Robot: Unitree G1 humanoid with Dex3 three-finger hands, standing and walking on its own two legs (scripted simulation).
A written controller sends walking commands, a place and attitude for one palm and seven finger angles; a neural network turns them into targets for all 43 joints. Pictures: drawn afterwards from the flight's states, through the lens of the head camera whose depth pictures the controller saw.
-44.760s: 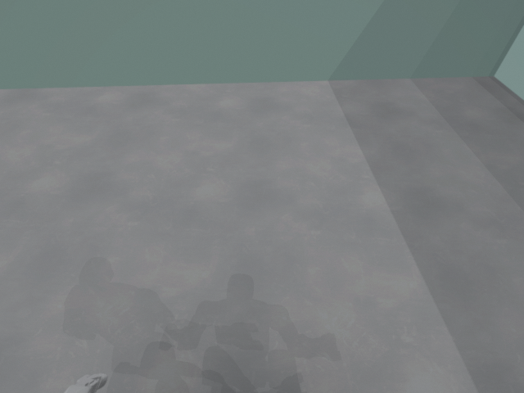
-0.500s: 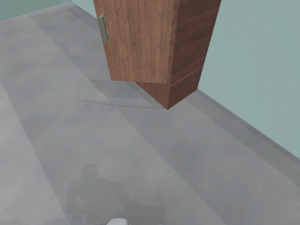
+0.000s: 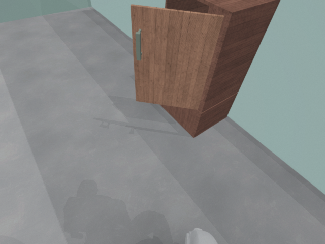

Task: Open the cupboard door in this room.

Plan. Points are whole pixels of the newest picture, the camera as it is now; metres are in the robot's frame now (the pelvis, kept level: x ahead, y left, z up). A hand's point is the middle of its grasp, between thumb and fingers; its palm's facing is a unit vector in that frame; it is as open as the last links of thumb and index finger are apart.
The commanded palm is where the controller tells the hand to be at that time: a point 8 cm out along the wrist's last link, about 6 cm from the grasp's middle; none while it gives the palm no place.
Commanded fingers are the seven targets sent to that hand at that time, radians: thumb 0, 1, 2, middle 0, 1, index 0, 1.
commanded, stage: take the last steps up to it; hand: left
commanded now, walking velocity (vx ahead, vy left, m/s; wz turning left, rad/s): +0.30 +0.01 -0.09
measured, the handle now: (139, 44) +1.00 +0.18 -0.03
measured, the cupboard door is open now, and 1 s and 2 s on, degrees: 45 45 45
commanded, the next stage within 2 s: come to a stop and stand still in 0.96 s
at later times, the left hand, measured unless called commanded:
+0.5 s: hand (118, 214) +0.23 +0.14 -0.17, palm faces +0.05 -0.97 -0.23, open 7.1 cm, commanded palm none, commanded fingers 0.00 0.90 0.90 -0.20 -0.30 -0.20 -0.30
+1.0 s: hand (114, 168) +0.38 +0.19 -0.18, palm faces +0.03 -0.98 -0.18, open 7.3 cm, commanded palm none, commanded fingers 0.00 0.90 0.90 -0.20 -0.30 -0.20 -0.30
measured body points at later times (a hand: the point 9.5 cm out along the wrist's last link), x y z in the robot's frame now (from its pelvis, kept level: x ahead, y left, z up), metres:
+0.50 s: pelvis +0.17 -0.05 +0.00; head +0.20 -0.05 +0.45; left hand +0.23 +0.19 -0.15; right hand +0.17 -0.27 -0.16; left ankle +0.21 +0.11 -0.68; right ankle +0.17 -0.12 -0.74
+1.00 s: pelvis +0.35 +0.01 +0.00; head +0.37 +0.02 +0.45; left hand +0.38 +0.24 -0.16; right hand +0.40 -0.23 -0.15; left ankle +0.34 +0.11 -0.74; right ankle +0.38 -0.12 -0.69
